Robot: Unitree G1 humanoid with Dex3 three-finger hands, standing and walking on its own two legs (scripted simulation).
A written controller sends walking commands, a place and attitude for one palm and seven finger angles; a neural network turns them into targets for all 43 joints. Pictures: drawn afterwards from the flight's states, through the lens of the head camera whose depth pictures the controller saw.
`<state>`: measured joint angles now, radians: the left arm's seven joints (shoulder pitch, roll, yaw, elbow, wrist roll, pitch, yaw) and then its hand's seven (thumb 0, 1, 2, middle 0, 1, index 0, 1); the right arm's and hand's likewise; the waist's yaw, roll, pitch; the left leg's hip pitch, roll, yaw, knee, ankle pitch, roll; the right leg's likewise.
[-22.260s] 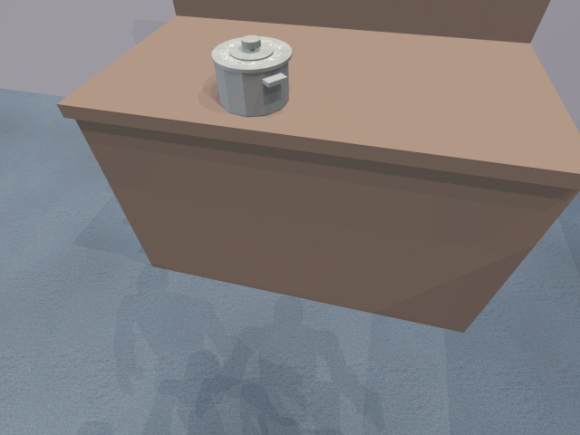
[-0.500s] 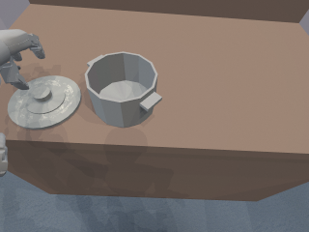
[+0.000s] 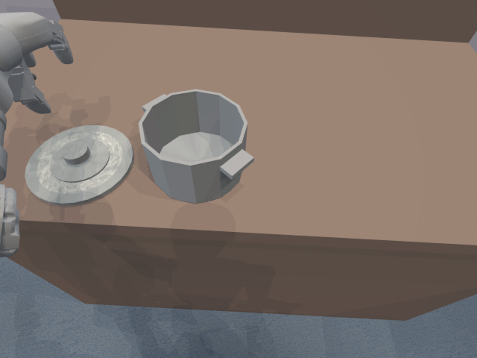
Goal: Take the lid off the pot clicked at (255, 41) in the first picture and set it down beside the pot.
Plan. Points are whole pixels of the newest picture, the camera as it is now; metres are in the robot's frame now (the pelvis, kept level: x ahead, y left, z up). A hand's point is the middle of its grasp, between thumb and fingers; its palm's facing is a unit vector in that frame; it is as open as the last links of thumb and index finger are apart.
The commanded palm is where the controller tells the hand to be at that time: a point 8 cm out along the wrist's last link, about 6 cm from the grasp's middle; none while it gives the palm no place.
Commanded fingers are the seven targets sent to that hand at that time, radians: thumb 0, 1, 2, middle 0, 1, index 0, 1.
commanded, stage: raise the empty hand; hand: left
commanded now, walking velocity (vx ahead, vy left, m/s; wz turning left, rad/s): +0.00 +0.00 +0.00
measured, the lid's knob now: (75, 152) +0.47 +0.29 +0.05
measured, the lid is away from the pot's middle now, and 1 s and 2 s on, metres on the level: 0.22 0.22 0.22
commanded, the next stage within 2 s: draw the hand back to the body in 0.06 s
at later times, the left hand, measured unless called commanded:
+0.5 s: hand (30, 93) +0.45 +0.28 +0.21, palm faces -0.24 -0.02 -0.97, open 11.0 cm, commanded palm +0.41 +0.28 +0.26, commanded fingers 0.00 -0.02 0.67 -0.36 -0.84 -0.36 -0.84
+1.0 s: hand (37, 95) +0.38 +0.22 +0.26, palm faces +0.44 -0.87 -0.22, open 10.6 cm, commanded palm +0.32 +0.26 +0.25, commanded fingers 0.00 0.28 0.74 -0.31 -0.67 -0.31 -0.67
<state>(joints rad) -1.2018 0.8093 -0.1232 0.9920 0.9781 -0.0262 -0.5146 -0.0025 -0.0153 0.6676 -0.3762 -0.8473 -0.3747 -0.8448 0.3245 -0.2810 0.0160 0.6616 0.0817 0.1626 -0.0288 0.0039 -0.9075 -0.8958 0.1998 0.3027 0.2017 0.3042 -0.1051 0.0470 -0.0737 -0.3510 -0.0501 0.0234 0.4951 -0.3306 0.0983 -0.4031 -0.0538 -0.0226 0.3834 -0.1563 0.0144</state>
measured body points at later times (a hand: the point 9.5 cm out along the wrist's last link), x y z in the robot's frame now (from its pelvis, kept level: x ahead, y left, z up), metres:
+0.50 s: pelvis +0.00 -0.02 +0.00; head +0.05 -0.02 +0.45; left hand +0.45 +0.28 +0.26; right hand +0.07 -0.28 -0.12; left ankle -0.06 +0.05 -0.74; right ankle +0.00 -0.18 -0.74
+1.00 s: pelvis -0.01 -0.05 +0.01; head +0.01 -0.05 +0.46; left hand +0.35 +0.27 +0.27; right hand +0.12 -0.29 -0.10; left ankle -0.06 +0.05 -0.74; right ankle +0.00 -0.18 -0.74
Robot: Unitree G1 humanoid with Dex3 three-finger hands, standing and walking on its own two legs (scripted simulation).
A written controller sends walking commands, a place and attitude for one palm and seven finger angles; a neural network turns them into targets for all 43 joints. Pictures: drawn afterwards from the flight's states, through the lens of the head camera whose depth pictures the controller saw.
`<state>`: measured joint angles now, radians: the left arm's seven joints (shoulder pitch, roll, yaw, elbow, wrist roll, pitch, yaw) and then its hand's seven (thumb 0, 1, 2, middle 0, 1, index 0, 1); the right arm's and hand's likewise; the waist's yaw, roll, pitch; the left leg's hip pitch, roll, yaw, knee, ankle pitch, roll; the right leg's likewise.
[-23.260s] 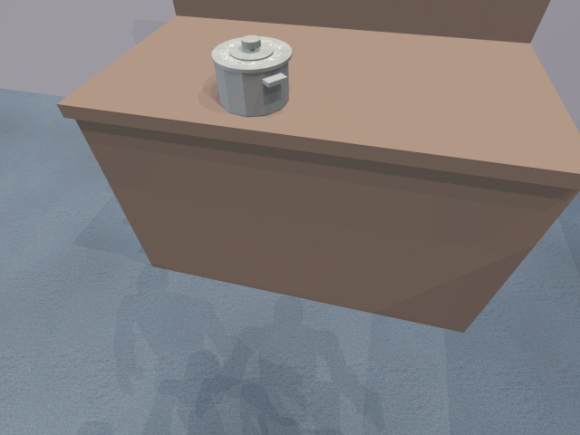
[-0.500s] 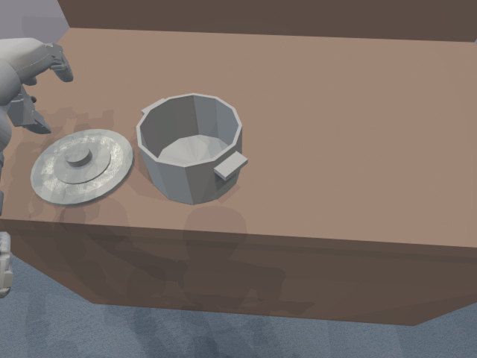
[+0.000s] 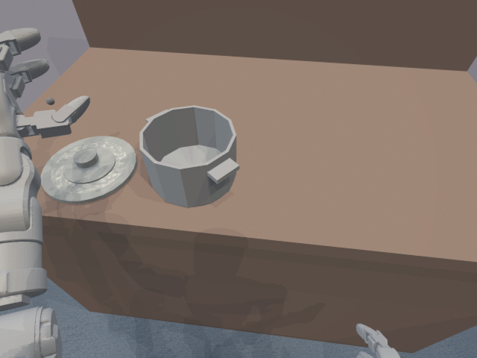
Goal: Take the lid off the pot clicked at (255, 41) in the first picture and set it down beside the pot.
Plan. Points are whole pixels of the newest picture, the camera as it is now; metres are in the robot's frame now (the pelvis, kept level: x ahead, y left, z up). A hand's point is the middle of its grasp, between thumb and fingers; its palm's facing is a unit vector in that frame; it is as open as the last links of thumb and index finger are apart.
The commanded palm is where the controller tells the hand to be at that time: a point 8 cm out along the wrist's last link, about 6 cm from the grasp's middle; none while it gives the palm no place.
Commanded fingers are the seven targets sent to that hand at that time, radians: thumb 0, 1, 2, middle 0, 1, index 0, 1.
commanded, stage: draw the hand back to the body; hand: left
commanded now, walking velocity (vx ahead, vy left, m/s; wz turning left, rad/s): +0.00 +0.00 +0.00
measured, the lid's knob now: (86, 158) +0.47 +0.35 +0.05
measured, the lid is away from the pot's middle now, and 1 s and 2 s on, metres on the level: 0.22 0.22 0.22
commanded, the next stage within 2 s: step back with the hand held close in 1.42 s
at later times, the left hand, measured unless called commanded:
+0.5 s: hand (33, 149) +0.29 +0.26 +0.24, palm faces +0.52 -0.83 -0.21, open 8.3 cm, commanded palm +0.24 +0.29 +0.24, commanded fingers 0.00 0.85 0.89 -0.21 -0.33 -0.21 -0.33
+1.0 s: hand (2, 214) +0.21 +0.25 +0.23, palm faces +0.50 -0.83 -0.25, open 7.4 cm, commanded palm +0.15 +0.28 +0.23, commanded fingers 0.00 0.90 0.90 -0.20 -0.30 -0.20 -0.30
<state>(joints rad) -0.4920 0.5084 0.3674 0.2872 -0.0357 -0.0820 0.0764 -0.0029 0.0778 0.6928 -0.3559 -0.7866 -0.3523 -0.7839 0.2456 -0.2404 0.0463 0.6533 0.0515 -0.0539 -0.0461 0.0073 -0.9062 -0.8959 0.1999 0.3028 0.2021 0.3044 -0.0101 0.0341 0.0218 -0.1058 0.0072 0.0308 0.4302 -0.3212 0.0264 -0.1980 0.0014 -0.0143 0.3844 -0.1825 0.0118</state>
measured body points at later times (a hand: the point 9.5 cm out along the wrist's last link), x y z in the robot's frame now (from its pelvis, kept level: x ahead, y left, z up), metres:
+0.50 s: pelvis -0.01 -0.02 +0.00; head -0.01 -0.04 +0.45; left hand +0.26 +0.30 +0.25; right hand +0.17 -0.25 -0.09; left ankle -0.06 +0.10 -0.74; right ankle +0.01 -0.13 -0.74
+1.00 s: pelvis -0.02 -0.01 +0.00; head -0.04 -0.02 +0.45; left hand +0.18 +0.29 +0.25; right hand +0.17 -0.22 -0.08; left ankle -0.06 +0.10 -0.74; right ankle +0.01 -0.13 -0.74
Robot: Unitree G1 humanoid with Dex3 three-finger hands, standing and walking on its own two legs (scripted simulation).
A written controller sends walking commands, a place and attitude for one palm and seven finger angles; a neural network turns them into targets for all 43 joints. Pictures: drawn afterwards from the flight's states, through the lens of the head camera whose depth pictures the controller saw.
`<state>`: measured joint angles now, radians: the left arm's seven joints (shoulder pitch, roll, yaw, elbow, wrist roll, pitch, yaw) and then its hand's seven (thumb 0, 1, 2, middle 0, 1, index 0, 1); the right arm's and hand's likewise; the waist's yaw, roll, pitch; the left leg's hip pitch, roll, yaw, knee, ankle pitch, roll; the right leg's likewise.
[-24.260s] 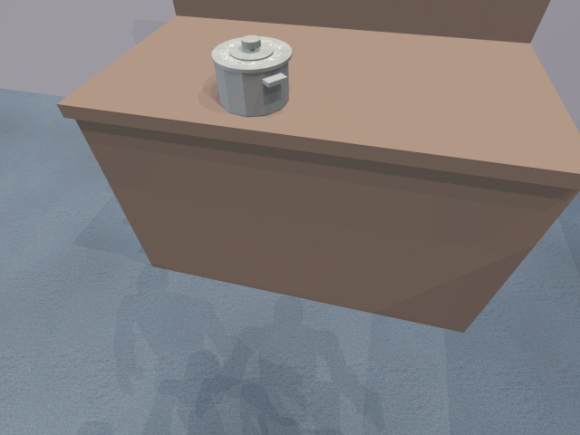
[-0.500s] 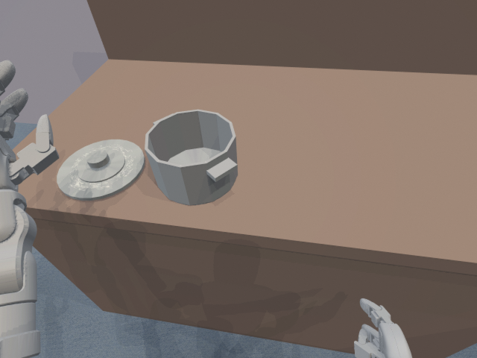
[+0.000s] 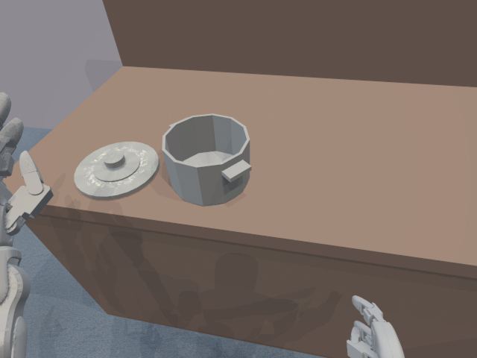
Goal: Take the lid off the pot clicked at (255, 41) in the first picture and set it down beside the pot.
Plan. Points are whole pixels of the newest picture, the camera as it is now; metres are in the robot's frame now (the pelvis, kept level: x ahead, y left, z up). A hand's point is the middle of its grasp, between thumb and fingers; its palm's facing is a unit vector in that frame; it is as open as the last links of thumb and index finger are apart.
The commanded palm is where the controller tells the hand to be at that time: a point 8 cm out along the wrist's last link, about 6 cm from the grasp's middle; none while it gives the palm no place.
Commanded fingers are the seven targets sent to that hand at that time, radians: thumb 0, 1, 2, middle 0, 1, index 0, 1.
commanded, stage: draw the hand back to the body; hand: left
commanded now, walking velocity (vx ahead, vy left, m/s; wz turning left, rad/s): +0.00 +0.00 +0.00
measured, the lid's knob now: (114, 159) +0.50 +0.35 +0.05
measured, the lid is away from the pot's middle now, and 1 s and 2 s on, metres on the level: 0.22 0.22 0.22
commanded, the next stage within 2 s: step back with the hand held close in 0.42 s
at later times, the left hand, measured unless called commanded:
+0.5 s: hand (30, 224) +0.19 +0.25 +0.23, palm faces +0.48 -0.80 -0.35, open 7.4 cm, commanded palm +0.14 +0.29 +0.23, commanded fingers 0.00 0.90 0.90 -0.20 -0.30 -0.20 -0.30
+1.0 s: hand (38, 240) +0.18 +0.24 +0.22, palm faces +0.37 -0.78 -0.51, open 7.4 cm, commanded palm +0.12 +0.29 +0.23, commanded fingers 0.00 0.90 0.90 -0.20 -0.30 -0.20 -0.30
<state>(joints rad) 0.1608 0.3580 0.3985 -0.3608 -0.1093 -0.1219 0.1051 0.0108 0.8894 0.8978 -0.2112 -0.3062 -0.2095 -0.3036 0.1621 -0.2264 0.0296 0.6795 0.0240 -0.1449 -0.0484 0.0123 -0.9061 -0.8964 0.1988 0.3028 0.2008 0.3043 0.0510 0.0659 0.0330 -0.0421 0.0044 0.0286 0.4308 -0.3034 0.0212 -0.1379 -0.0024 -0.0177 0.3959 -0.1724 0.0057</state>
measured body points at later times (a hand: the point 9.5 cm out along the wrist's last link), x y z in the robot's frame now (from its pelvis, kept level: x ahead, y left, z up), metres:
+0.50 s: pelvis +0.01 +0.01 +0.00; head -0.02 +0.00 +0.45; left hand +0.16 +0.29 +0.24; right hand +0.21 -0.19 -0.07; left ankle -0.04 +0.10 -0.74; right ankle +0.03 -0.13 -0.74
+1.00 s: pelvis -0.03 +0.02 -0.02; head -0.01 +0.03 +0.43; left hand +0.15 +0.28 +0.24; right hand +0.13 -0.23 -0.09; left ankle -0.04 +0.10 -0.74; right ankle +0.03 -0.12 -0.74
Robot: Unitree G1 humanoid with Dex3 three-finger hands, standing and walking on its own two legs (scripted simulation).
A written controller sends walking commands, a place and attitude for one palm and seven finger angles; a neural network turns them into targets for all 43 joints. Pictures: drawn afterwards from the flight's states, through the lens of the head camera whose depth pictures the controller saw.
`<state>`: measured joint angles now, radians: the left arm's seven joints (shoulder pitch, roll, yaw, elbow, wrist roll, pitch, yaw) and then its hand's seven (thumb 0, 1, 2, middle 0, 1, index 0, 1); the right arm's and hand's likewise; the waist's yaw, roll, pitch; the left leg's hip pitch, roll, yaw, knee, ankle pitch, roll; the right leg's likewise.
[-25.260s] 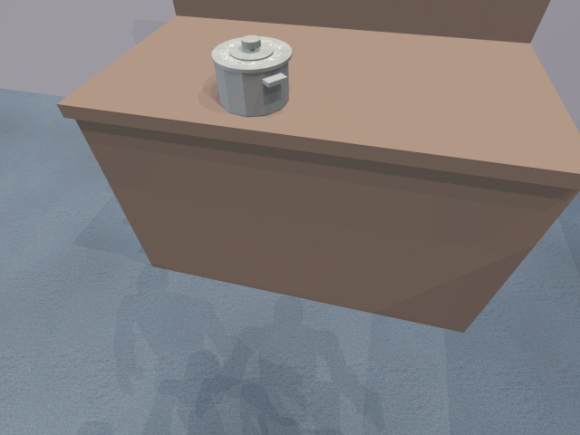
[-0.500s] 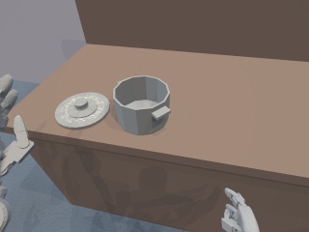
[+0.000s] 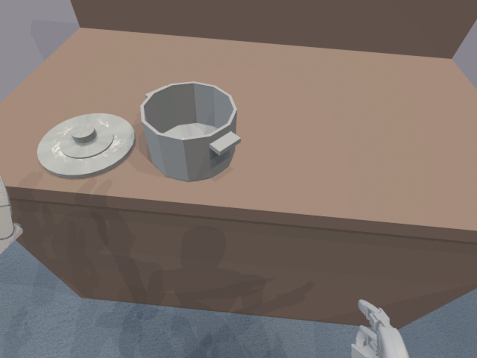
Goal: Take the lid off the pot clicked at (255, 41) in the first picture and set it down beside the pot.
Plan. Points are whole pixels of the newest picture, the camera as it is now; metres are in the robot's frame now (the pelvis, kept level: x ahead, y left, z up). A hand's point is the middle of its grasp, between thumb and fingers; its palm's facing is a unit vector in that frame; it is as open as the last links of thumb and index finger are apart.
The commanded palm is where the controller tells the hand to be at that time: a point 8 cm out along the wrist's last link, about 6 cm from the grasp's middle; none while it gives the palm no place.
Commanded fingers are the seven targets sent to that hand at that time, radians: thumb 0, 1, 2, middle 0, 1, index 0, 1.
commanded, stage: step back with the hand held close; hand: left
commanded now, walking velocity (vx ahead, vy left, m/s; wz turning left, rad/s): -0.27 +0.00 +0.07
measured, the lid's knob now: (83, 133) +0.50 +0.36 +0.07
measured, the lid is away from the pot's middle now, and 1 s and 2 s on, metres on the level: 0.22 0.22 0.22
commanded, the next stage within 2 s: stop stepping back and stand still in 0.80 s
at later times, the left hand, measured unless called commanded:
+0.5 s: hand out of the picture +0.13 +0.24 +0.24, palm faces +0.45 -0.79 -0.41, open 7.4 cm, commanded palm +0.06 +0.28 +0.24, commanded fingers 0.00 0.90 0.90 -0.20 -0.30 -0.20 -0.30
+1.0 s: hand out of the picture +0.03 +0.23 +0.21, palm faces +0.42 -0.79 -0.45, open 7.4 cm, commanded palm -0.06 +0.27 +0.24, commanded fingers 0.00 0.90 0.90 -0.20 -0.30 -0.20 -0.30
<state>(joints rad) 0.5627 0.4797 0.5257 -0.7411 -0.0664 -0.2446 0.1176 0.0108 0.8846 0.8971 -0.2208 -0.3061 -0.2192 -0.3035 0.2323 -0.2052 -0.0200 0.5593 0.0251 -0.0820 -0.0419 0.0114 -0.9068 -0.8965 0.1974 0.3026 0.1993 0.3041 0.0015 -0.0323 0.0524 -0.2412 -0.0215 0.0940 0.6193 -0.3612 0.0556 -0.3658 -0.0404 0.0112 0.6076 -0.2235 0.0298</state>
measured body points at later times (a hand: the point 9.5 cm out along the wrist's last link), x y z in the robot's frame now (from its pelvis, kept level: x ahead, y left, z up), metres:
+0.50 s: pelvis -0.07 +0.00 +0.00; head -0.04 +0.02 +0.45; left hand +0.10 +0.28 +0.26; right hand +0.11 -0.22 -0.07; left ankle -0.02 +0.08 -0.72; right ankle -0.03 -0.14 -0.72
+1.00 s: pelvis -0.18 -0.01 -0.01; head -0.16 +0.01 +0.44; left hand +0.00 +0.27 +0.24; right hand -0.02 -0.25 -0.09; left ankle -0.11 +0.11 -0.72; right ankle -0.15 -0.14 -0.73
